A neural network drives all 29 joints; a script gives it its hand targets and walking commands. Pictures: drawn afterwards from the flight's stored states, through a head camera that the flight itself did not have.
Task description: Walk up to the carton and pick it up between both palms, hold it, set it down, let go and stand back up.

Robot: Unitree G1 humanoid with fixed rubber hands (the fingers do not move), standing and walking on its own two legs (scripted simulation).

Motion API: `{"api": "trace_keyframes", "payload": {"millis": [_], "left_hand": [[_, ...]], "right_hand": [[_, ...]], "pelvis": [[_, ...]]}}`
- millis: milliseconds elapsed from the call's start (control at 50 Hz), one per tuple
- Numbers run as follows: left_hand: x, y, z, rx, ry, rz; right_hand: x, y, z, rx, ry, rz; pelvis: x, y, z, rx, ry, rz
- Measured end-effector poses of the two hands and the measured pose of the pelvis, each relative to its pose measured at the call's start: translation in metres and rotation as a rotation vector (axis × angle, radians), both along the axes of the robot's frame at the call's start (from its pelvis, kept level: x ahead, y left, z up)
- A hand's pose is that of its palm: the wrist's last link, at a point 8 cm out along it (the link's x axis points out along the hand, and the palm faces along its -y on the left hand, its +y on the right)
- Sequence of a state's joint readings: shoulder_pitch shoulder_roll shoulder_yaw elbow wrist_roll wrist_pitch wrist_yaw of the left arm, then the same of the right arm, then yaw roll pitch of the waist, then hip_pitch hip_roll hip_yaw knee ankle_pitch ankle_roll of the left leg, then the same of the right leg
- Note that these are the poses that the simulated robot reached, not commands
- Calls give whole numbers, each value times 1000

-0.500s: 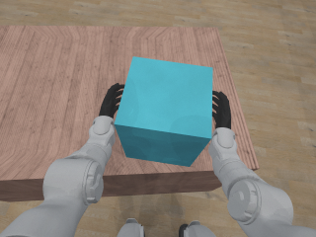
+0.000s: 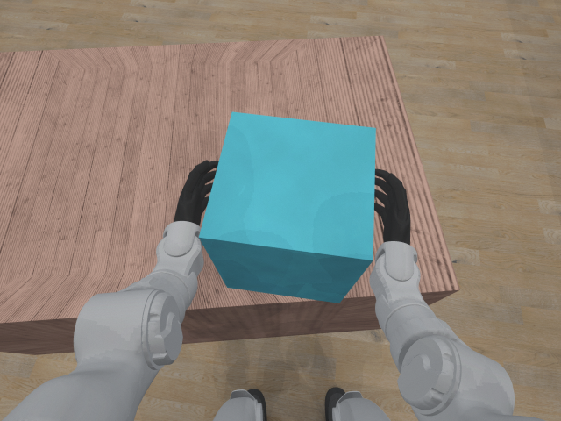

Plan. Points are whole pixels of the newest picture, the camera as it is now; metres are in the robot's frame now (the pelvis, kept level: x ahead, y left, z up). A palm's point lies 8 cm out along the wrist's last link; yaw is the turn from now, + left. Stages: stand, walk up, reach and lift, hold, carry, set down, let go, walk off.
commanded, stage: reach and lift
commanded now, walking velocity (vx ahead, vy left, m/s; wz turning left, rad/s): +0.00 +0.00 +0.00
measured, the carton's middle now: (291, 218) +0.42 -0.02 -0.07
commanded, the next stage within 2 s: none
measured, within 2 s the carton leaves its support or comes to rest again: leaves its support in 1.44 s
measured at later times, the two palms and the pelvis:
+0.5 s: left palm (191, 214) +0.42 +0.14 -0.02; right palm (393, 229) +0.37 -0.16 -0.02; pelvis +0.02 +0.00 +0.01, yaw +0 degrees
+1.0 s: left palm (191, 213) +0.42 +0.14 -0.02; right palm (393, 229) +0.37 -0.16 -0.02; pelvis +0.01 +0.00 +0.00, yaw -1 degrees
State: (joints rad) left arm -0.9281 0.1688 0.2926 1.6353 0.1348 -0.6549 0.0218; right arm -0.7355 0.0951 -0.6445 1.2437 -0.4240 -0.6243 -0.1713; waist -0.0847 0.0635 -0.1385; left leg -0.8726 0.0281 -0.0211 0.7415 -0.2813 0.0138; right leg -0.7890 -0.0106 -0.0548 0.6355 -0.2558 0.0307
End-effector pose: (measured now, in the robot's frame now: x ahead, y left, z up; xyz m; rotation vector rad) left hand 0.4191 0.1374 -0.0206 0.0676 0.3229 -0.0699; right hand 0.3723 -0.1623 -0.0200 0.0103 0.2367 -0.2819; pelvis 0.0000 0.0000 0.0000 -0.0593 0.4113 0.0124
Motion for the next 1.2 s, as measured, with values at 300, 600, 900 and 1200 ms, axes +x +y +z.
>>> {"api": "trace_keyframes", "payload": {"millis": [300,600,900,1200], "left_hand": [[0,0,-2,-31,5,7],[0,0,-3,-37,-2,9],[0,0,-3,-32,-4,8],[0,-2,-1,-14,-1,18]], "right_hand": [[0,2,2,-4,24,-15],[0,3,2,-2,28,-27],[0,2,2,0,32,-25],[5,0,4,-1,50,-20]], "pelvis": [[15,-2,4,-7,-20,5],[13,2,7,-13,-9,-5],[9,3,5,-14,5,-8],[11,0,1,-21,14,4]]}}
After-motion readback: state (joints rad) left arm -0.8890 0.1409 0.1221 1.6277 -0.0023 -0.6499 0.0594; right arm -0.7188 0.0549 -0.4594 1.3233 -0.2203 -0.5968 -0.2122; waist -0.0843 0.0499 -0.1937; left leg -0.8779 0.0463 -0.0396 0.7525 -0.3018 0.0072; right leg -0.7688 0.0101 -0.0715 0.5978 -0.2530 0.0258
